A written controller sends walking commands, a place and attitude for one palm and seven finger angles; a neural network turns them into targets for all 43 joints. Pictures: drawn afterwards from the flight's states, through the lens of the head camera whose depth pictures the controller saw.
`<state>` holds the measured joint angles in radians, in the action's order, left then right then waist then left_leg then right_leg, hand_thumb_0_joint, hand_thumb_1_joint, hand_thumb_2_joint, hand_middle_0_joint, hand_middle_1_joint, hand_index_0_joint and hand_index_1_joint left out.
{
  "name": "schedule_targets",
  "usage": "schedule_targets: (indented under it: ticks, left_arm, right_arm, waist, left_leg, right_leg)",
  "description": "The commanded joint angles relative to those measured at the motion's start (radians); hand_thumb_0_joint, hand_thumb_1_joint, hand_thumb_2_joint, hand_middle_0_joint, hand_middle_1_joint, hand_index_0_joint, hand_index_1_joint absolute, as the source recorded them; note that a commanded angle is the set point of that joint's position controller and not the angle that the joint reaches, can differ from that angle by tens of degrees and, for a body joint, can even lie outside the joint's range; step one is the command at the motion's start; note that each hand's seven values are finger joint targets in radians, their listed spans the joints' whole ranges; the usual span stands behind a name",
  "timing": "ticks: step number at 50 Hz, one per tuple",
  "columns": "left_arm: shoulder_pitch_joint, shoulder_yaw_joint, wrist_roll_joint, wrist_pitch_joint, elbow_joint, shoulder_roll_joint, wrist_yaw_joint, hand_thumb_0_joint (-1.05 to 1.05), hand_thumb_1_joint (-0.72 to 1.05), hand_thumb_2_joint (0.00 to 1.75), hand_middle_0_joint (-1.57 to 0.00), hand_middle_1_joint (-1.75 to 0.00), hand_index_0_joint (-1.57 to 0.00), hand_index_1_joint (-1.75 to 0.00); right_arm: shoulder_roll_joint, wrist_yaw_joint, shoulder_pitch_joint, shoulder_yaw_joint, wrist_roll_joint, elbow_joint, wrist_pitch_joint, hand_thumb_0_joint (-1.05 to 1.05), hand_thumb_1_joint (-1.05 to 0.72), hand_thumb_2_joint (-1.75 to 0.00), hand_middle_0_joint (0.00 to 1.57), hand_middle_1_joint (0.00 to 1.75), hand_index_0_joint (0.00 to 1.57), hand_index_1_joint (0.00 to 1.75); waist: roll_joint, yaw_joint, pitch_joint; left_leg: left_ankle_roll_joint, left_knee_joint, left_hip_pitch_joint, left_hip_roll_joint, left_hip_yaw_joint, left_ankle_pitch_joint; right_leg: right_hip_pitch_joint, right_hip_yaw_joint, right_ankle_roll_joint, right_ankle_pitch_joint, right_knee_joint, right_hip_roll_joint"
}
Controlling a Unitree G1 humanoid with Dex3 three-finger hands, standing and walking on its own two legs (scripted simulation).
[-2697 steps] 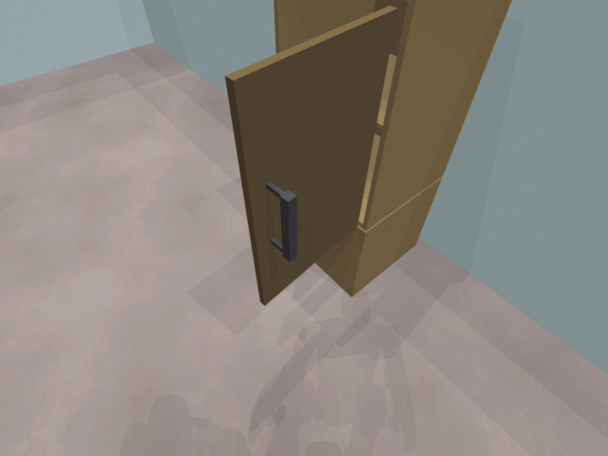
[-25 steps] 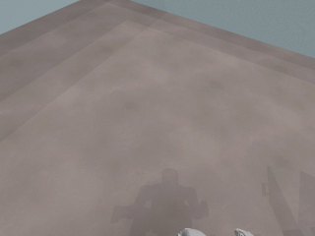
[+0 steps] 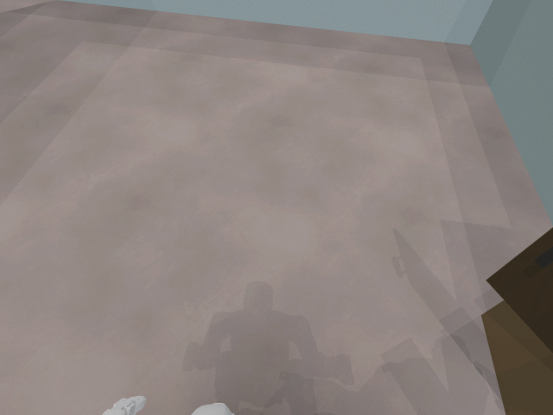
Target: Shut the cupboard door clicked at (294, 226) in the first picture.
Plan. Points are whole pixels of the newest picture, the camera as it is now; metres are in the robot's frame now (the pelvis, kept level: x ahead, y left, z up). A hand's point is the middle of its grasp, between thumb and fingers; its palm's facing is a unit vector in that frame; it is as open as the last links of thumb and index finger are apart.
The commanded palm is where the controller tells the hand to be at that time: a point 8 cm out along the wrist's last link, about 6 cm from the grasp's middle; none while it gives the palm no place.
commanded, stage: turn to face it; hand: left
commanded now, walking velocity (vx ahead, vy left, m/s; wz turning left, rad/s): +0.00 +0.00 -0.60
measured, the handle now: out of the picture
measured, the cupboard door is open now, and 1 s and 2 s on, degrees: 34 34 34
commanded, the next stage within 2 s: take the last steps up to it in 1.66 s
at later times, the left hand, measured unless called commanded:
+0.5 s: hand (186, 400) +0.16 +0.15 -0.15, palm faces -0.29 -0.92 -0.27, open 7.4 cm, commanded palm none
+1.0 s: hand (202, 367) +0.21 +0.14 -0.16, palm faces -0.53 -0.82 -0.21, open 7.4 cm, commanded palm none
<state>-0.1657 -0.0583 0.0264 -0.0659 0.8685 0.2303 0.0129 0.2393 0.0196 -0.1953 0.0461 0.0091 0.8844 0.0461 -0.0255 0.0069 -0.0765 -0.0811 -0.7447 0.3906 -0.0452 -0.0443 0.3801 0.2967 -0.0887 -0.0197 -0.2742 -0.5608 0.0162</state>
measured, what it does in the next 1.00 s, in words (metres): steps on the spot, turning right: left foot, then right foot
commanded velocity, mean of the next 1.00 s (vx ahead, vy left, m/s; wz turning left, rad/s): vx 0.00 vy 0.00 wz -0.60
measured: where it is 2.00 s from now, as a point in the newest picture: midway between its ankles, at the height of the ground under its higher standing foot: outside the picture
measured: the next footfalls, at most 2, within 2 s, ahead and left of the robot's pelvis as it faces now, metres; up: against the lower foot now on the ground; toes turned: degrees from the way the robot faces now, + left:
left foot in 0.04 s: +0.07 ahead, +0.12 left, +0.00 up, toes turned +2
right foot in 0.40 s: -0.01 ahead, -0.13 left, +0.00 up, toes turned -20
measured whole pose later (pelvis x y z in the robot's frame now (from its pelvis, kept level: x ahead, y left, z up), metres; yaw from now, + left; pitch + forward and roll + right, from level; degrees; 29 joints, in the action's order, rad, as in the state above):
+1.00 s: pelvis +0.01 +0.01 +0.01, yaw -36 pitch +1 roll -2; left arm -0.15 -0.10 0.02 -0.10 0.89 0.27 0.04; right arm 0.20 0.03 -0.20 0.02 0.03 0.88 0.02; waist -0.02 -0.01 -0.09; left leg 0.00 -0.51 0.24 -0.12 -0.16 0.27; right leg 0.46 0.03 -0.06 -0.46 -1.04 -0.01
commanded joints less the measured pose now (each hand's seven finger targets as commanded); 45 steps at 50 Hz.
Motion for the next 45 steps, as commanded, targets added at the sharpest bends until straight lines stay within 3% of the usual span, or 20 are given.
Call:
schedule_targets:
  ticks: [1, 2, 3, 6, 8, 15, 18, 19, 20, 21, 23, 26, 33, 36, 37, 38, 39, 41, 43, 45]
  left_arm:
    - [0.016, -0.041, -0.021, 0.009, -0.112, 0.111, -0.002, 0.00, 0.90, 0.90, -0.20, -0.30, -0.20, -0.30]
    - [0.033, -0.038, -0.017, 0.012, -0.133, 0.108, 0.005, 0.00, 0.90, 0.90, -0.20, -0.30, -0.20, -0.30]
    - [0.053, -0.042, -0.004, 0.009, -0.127, 0.130, 0.005, 0.00, 0.90, 0.90, -0.20, -0.30, -0.20, -0.30]
    - [0.035, -0.056, -0.005, 0.006, -0.084, 0.108, 0.029, 0.00, 0.90, 0.90, -0.20, -0.30, -0.20, -0.30]
    - [0.035, -0.050, -0.007, -0.001, -0.081, 0.087, 0.035, 0.00, 0.90, 0.90, -0.20, -0.30, -0.20, -0.30]
    - [0.072, -0.036, -0.009, 0.009, -0.092, 0.059, 0.031, 0.00, 0.90, 0.90, -0.20, -0.30, -0.20, -0.30]
    - [-0.017, -0.042, -0.007, 0.021, -0.067, 0.093, 0.024, 0.00, 0.90, 0.90, -0.20, -0.30, -0.20, -0.30]
    - [-0.079, -0.055, -0.001, 0.029, -0.048, 0.149, 0.016, 0.00, 0.90, 0.90, -0.20, -0.30, -0.20, -0.30]
    - [-0.119, -0.073, 0.008, 0.041, -0.035, 0.257, 0.003, 0.00, 0.90, 0.90, -0.20, -0.30, -0.20, -0.30]
    - [-0.163, -0.071, -0.007, 0.039, -0.022, 0.290, -0.006, 0.00, 0.90, 0.90, -0.20, -0.30, -0.20, -0.30]
    - [-0.073, -0.074, -0.007, 0.036, -0.039, 0.236, -0.027, 0.00, 0.90, 0.90, -0.20, -0.30, -0.20, -0.30]
    - [0.008, -0.053, -0.006, 0.043, -0.074, 0.184, -0.022, 0.00, 0.90, 0.90, -0.20, -0.30, -0.20, -0.30]
    - [-0.023, -0.063, 0.004, 0.038, -0.063, 0.214, -0.019, 0.00, 0.90, 0.90, -0.20, -0.30, -0.20, -0.30]
    - [0.019, -0.063, -0.007, 0.029, -0.068, 0.207, -0.016, 0.00, 0.90, 0.90, -0.20, -0.30, -0.20, -0.30]
    - [0.023, -0.056, -0.014, 0.024, -0.073, 0.173, -0.014, 0.00, 0.90, 0.90, -0.20, -0.30, -0.20, -0.30]
    - [-0.016, -0.043, -0.022, 0.020, -0.087, 0.114, -0.004, 0.00, 0.90, 0.90, -0.20, -0.30, -0.20, -0.30]
    - [-0.003, -0.039, -0.017, 0.024, -0.109, 0.110, 0.003, 0.00, 0.90, 0.90, -0.20, -0.30, -0.20, -0.30]
    - [0.019, -0.055, -0.003, 0.018, -0.084, 0.137, 0.011, 0.00, 0.90, 0.90, -0.20, -0.30, -0.20, -0.30]
    - [0.015, -0.053, -0.006, 0.011, -0.067, 0.120, 0.025, 0.00, 0.90, 0.90, -0.20, -0.30, -0.20, -0.30]
    - [0.029, -0.050, -0.009, 0.001, -0.070, 0.098, 0.030, 0.00, 0.90, 0.90, -0.20, -0.30, -0.20, -0.30]
  right_arm:
    - [0.221, 0.016, -0.136, 0.039, 0.017, -0.044, -0.057, 0.00, -0.90, -0.90, 0.20, 0.30, 0.20, 0.30]
    - [0.277, 0.021, -0.158, 0.046, 0.022, -0.063, -0.054, 0.00, -0.90, -0.90, 0.20, 0.30, 0.20, 0.30]
    - [0.262, 0.025, -0.131, 0.042, 0.027, -0.056, -0.058, 0.00, -0.90, -0.90, 0.20, 0.30, 0.20, 0.30]
    - [0.188, 0.026, -0.018, 0.025, 0.028, -0.085, -0.060, 0.00, -0.90, -0.90, 0.20, 0.30, 0.20, 0.30]
    - [0.174, 0.028, -0.020, 0.024, 0.024, -0.074, -0.057, 0.00, -0.90, -0.90, 0.20, 0.30, 0.20, 0.30]
    - [0.202, 0.012, -0.087, 0.050, 0.023, -0.021, -0.046, 0.00, -0.90, -0.90, 0.20, 0.30, 0.20, 0.30]
    - [0.209, 0.005, -0.054, 0.058, 0.014, -0.025, -0.041, 0.00, -0.90, -0.90, 0.20, 0.30, 0.20, 0.30]
    - [0.179, 0.000, -0.040, 0.057, 0.007, -0.038, -0.039, 0.00, -0.90, -0.90, 0.20, 0.30, 0.20, 0.30]
    - [0.093, -0.004, 0.005, 0.035, 0.002, -0.089, -0.036, 0.00, -0.90, -0.90, 0.20, 0.30, 0.20, 0.30]
    - [0.108, 0.003, 0.058, 0.023, 0.005, -0.116, -0.021, 0.00, -0.90, -0.90, 0.20, 0.30, 0.20, 0.30]
    - [0.117, 0.017, 0.063, 0.028, 0.004, -0.098, -0.013, 0.00, -0.90, -0.90, 0.20, 0.30, 0.20, 0.30]
    - [0.106, 0.003, 0.023, 0.028, 0.009, -0.062, -0.012, 0.00, -0.90, -0.90, 0.20, 0.30, 0.20, 0.30]
    - [0.091, 0.003, 0.053, 0.023, -0.001, -0.093, -0.024, 0.00, -0.90, -0.90, 0.20, 0.30, 0.20, 0.30]
    - [0.095, 0.012, -0.038, 0.021, -0.005, -0.066, -0.037, 0.00, -0.90, -0.90, 0.20, 0.30, 0.20, 0.30]
    - [0.130, 0.016, -0.076, 0.025, -0.002, -0.054, -0.049, 0.00, -0.90, -0.90, 0.20, 0.30, 0.20, 0.30]
    - [0.221, 0.016, -0.082, 0.041, 0.010, -0.061, -0.054, 0.00, -0.90, -0.90, 0.20, 0.30, 0.20, 0.30]
    - [0.276, 0.021, -0.116, 0.046, 0.019, -0.075, -0.051, 0.00, -0.90, -0.90, 0.20, 0.30, 0.20, 0.30]
    - [0.222, 0.029, -0.063, 0.033, 0.027, -0.075, -0.057, 0.00, -0.90, -0.90, 0.20, 0.30, 0.20, 0.30]
    - [0.185, 0.029, 0.004, 0.022, 0.025, -0.096, -0.057, 0.00, -0.90, -0.90, 0.20, 0.30, 0.20, 0.30]
    - [0.175, 0.028, -0.017, 0.023, 0.025, -0.082, -0.054, 0.00, -0.90, -0.90, 0.20, 0.30, 0.20, 0.30]
  waist:
    - [0.254, 0.038, 0.134]
    - [0.344, 0.052, 0.120]
    - [0.315, 0.046, 0.109]
    - [0.180, -0.006, 0.079]
    - [0.208, -0.001, 0.089]
    - [0.259, 0.040, 0.124]
    - [0.205, -0.012, 0.140]
    - [0.075, -0.044, 0.156]
    - [-0.262, -0.075, 0.128]
    - [-0.217, -0.104, 0.117]
    - [-0.230, -0.055, 0.103]
    - [-0.136, -0.003, 0.109]
    - [-0.117, -0.026, 0.109]
    - [-0.119, 0.020, 0.137]
    - [-0.032, 0.037, 0.155]
    - [0.229, 0.026, 0.165]
    - [0.323, 0.042, 0.161]
    - [0.252, 0.017, 0.135]
    - [0.200, -0.006, 0.100]
    - [0.194, 0.003, 0.101]
  left_leg:
    - [0.103, 0.457, -0.336, -0.257, 0.287, -0.119]
    - [0.214, 0.510, -0.267, -0.440, 0.442, -0.167]
    - [0.251, 0.502, -0.218, -0.456, 0.444, -0.216]
    - [0.209, 0.454, -0.184, -0.313, 0.170, -0.324]
    - [0.202, 0.428, -0.230, -0.290, 0.078, -0.381]
    - [0.202, 0.347, -0.290, -0.329, -0.017, -0.511]
    - [0.129, 0.208, -0.197, -0.303, -0.079, -0.443]
    - [0.073, 0.087, -0.077, -0.248, -0.119, -0.284]
    - [0.006, -0.136, 0.199, -0.089, -0.182, 0.199]
    - [0.005, -0.307, 0.227, -0.058, -0.047, 0.269]
    - [0.003, -0.436, 0.299, -0.073, 0.055, 0.164]
    - [-0.015, -0.377, 0.192, -0.063, 0.030, 0.022]
    - [-0.004, -0.052, 0.054, -0.003, 0.014, 0.050]
    - [0.007, 0.222, -0.139, 0.020, 0.004, -0.111]
    - [0.027, 0.370, -0.265, -0.045, 0.057, -0.171]
    - [0.107, 0.436, -0.365, -0.262, 0.283, -0.246]
    - [0.224, 0.459, -0.332, -0.443, 0.416, -0.368]
    - [0.244, 0.428, -0.260, -0.387, 0.324, -0.498]
    - [0.215, 0.402, -0.244, -0.312, 0.155, -0.545]
    - [0.206, 0.391, -0.273, -0.288, 0.082, -0.555]
  right_leg:
    - [0.262, -0.060, 0.031, -0.127, -0.144, 0.015]
    - [0.283, 0.060, -0.002, -0.357, -0.393, 0.039]
    - [0.291, 0.015, -0.005, -0.345, -0.542, -0.002]
    - [0.258, 0.063, -0.030, -0.201, -0.629, -0.044]
    - [0.239, 0.104, -0.037, -0.186, -0.546, -0.051]
    - [0.096, 0.188, -0.015, -0.187, -0.218, -0.023]
    - [-0.113, 0.198, 0.014, 0.037, 0.087, -0.014]
    - [-0.251, 0.094, 0.047, 0.145, 0.195, -0.097]
    - [-0.363, -0.248, 0.149, 0.428, 0.259, -0.356]
    - [-0.264, -0.293, 0.231, 0.580, 0.233, -0.425]
    - [-0.250, -0.271, 0.241, 0.505, 0.218, -0.347]
    - [-0.161, -0.129, 0.200, 0.455, 0.198, -0.250]
    - [-0.112, -0.252, 0.217, 0.383, 0.177, -0.244]
    - [-0.030, -0.255, 0.148, 0.358, 0.098, -0.185]
    - [0.060, -0.201, 0.094, 0.255, 0.027, -0.120]
    - [0.219, -0.078, 0.031, -0.059, -0.149, 0.022]
    - [0.268, 0.049, 0.000, -0.362, -0.382, 0.042]
    - [0.280, 0.017, -0.018, -0.298, -0.624, -0.009]
    - [0.274, 0.057, -0.032, -0.225, -0.640, -0.038]
    - [0.255, 0.084, -0.041, -0.194, -0.579, -0.041]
